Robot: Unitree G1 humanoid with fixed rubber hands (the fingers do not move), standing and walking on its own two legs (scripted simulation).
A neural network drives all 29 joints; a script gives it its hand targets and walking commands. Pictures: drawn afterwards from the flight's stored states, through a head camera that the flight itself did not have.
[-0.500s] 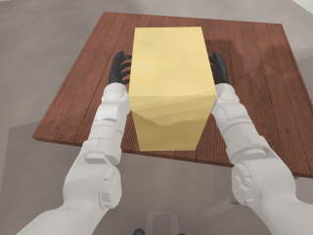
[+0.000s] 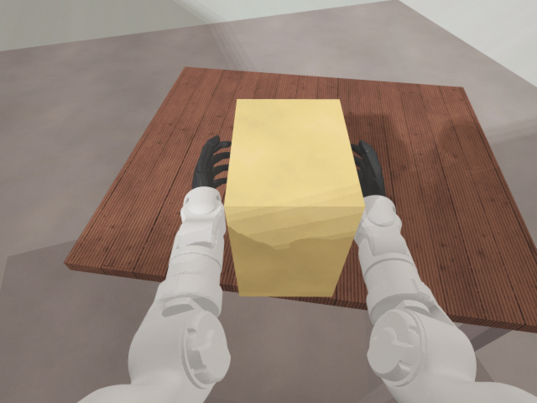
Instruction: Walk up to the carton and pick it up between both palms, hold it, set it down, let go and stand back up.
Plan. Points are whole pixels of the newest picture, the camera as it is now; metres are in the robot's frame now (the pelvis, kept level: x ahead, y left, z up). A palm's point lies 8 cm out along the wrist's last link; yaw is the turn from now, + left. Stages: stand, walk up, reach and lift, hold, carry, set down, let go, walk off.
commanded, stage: reach and lift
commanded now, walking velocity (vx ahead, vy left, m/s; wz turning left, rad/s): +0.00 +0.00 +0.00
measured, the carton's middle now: (286, 203) +0.42 -0.01 +0.05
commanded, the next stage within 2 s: none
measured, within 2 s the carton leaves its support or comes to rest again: leaves its support in 1.18 s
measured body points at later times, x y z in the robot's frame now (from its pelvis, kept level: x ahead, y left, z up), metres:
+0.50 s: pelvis +0.00 +0.00 +0.00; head +0.03 +0.01 +0.45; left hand +0.43 +0.12 +0.10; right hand +0.42 -0.14 +0.09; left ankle +0.02 +0.12 -0.75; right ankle -0.01 -0.11 -0.75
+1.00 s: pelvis +0.00 +0.00 +0.00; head +0.03 +0.02 +0.45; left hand +0.43 +0.12 +0.10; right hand +0.42 -0.13 +0.09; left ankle +0.02 +0.12 -0.75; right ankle -0.01 -0.11 -0.75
